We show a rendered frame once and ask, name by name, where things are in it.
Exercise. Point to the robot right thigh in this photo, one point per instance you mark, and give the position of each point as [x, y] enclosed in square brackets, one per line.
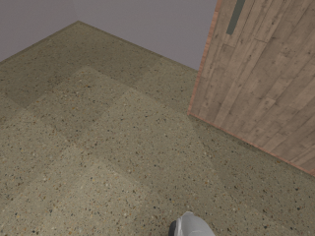
[192, 225]

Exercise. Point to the handle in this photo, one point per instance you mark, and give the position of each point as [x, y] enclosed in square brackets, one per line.
[235, 16]

